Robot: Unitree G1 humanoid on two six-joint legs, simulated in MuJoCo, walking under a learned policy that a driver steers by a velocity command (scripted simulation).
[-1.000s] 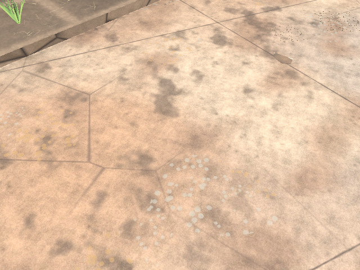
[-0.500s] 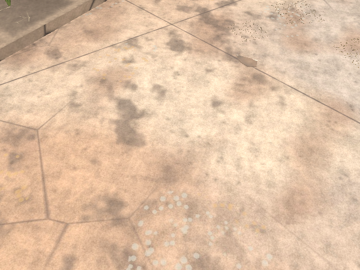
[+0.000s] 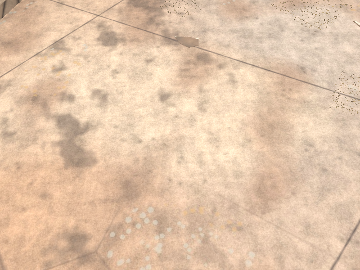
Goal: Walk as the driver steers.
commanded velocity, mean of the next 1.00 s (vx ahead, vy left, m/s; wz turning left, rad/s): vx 0.38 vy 0.00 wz -0.52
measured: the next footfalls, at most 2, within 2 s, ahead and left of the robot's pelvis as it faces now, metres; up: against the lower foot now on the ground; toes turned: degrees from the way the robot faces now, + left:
left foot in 0.20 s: +0.10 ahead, +0.16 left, +0.00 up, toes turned -12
right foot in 0.70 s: +0.26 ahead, -0.21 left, +0.00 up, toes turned -28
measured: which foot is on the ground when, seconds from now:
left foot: up 0.00-0.18, down 0.20-0.72, up 0.74-1.00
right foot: down 0.00-0.20, up 0.22-0.68, down 0.70-1.00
